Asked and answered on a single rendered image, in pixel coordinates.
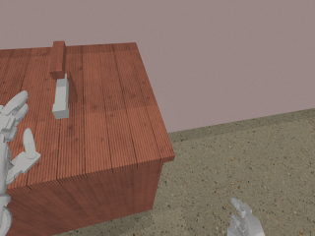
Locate robot left forearm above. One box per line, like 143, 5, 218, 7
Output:
0, 194, 13, 236

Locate left robot hand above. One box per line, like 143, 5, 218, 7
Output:
0, 90, 40, 194

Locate tap lever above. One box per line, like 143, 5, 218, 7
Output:
52, 74, 69, 119

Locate counter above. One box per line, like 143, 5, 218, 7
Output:
0, 40, 175, 236

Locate right robot hand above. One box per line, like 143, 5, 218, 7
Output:
227, 197, 265, 236

